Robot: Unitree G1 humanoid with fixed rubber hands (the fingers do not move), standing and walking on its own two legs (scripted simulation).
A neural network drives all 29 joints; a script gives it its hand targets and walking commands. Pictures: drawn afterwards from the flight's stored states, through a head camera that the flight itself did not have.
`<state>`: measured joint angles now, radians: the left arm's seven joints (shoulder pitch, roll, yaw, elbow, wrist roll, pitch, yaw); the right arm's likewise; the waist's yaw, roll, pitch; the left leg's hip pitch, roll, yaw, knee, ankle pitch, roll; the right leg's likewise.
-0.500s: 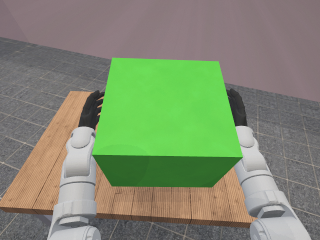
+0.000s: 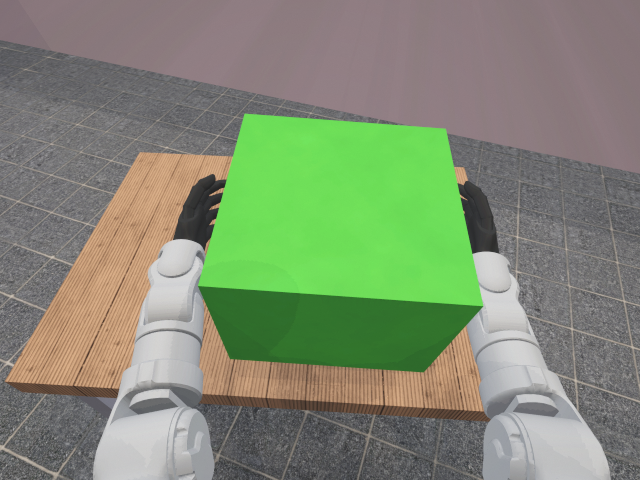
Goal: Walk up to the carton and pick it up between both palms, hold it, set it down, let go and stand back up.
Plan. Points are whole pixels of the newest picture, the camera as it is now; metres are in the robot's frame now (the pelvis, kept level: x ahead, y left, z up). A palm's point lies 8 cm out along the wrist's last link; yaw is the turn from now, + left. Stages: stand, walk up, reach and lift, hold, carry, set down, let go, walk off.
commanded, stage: set down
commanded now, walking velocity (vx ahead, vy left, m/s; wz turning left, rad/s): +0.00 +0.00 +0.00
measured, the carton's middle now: (336, 245) +0.40 -0.01 +0.07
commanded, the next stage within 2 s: none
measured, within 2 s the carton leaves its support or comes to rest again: rests again in 1.30 s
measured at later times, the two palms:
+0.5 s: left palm (204, 257) +0.41 +0.18 +0.03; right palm (454, 262) +0.40 -0.18 +0.03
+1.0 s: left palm (206, 275) +0.39 +0.18 +0.01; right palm (457, 280) +0.37 -0.18 +0.02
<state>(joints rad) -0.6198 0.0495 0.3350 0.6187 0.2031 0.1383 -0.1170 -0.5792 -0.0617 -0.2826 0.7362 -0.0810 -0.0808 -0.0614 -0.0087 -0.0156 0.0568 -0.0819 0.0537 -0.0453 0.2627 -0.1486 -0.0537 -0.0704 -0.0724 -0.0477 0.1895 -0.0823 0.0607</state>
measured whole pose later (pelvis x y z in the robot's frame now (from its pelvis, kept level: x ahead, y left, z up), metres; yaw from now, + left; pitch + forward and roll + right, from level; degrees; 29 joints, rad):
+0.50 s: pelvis +0.04 +0.00 +0.00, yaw +1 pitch +5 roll -1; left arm -0.51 0.10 0.23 0.82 0.09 -0.15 -0.07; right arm -0.48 -0.04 -0.21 0.85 -0.05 -0.30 -0.12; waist -0.02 0.02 0.00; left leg -0.19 0.06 -0.05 0.34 -0.21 -0.06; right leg -0.14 -0.06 -0.07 0.19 -0.13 0.06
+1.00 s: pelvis +0.01 +0.01 +0.00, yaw +0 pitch +9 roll -1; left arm -0.68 0.15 0.22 1.23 0.04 -0.37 -0.04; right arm -0.59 -0.04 -0.32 1.04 -0.15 -0.37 -0.10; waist -0.03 0.01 -0.05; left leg -0.34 0.05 -0.04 0.36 -0.18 -0.05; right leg -0.31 -0.07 -0.05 0.24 -0.09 0.06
